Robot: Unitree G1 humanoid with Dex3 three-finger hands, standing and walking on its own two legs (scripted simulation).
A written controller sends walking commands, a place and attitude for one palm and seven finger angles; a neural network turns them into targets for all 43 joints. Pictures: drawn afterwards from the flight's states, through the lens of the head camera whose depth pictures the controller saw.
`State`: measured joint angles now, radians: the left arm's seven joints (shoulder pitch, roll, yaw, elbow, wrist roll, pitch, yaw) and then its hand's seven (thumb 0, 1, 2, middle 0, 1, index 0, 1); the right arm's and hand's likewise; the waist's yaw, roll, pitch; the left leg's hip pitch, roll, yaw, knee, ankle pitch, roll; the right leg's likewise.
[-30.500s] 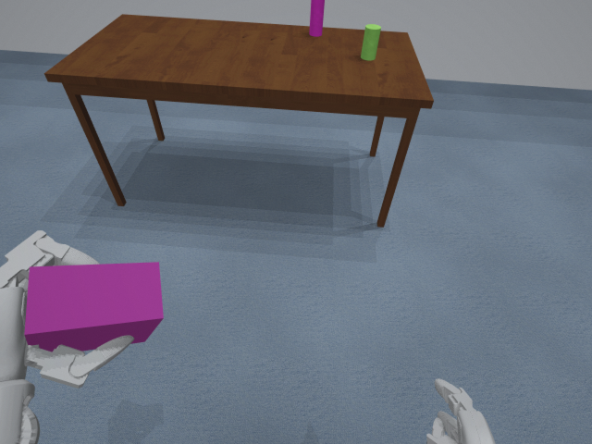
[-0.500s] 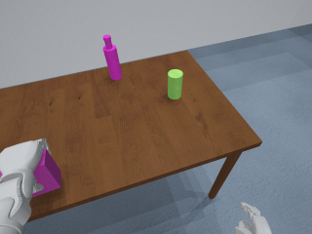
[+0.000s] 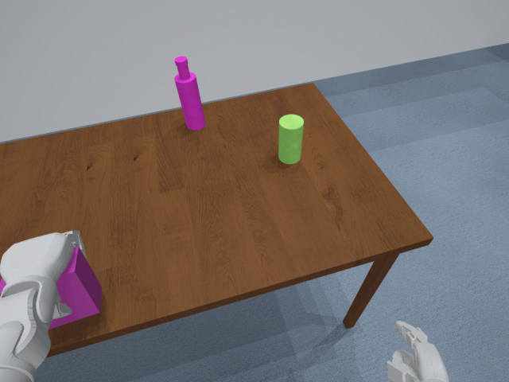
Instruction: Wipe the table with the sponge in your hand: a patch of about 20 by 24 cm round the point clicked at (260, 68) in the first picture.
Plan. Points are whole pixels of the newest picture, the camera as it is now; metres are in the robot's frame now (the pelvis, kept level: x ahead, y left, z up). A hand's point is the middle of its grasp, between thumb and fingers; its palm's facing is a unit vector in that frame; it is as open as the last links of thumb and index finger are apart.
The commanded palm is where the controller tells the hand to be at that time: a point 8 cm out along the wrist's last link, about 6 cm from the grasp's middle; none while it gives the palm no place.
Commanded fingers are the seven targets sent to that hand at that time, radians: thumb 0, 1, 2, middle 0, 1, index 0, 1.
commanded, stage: move the sponge above the wiping area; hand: left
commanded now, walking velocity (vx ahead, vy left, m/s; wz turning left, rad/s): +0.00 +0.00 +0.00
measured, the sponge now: (59, 296) +0.22 +0.37 -0.01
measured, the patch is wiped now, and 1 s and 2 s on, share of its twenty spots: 0.00 0.00 0.00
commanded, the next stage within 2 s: none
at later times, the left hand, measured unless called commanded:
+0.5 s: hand (66, 290) +0.22 +0.35 +0.01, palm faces -0.22 -0.08 -0.97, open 10.1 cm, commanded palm +0.22 +0.35 +0.09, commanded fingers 0.00 0.10 1.30 -1.20 -1.60 -1.20 -1.60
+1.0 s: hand (77, 286) +0.23 +0.33 +0.01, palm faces -0.15 -0.05 -0.99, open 10.1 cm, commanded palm +0.22 +0.35 +0.09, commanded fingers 0.00 0.10 1.30 -1.20 -1.60 -1.20 -1.60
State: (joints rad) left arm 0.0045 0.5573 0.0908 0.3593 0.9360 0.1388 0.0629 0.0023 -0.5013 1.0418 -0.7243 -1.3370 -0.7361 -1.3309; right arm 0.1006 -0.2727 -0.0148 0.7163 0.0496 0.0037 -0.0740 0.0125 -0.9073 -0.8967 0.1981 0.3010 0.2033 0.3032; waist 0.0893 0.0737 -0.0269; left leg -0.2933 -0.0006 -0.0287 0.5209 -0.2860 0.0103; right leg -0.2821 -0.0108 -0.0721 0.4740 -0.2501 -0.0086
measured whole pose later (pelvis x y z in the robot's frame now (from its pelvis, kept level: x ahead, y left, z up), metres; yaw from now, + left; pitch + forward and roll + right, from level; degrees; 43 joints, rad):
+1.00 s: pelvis -0.01 +0.01 +0.00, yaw -1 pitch +3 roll -1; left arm 0.08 0.51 0.08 0.24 0.99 -0.06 0.12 0.00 -0.50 1.04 -0.73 -1.33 -0.74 -1.33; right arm 0.13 -0.26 -0.03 0.73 0.02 -0.02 -0.09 0.01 -0.91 -0.90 0.20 0.30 0.20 0.30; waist 0.11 0.05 -0.01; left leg -0.31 0.00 -0.02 0.55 -0.29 0.02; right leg -0.29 -0.01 -0.06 0.48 -0.24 0.00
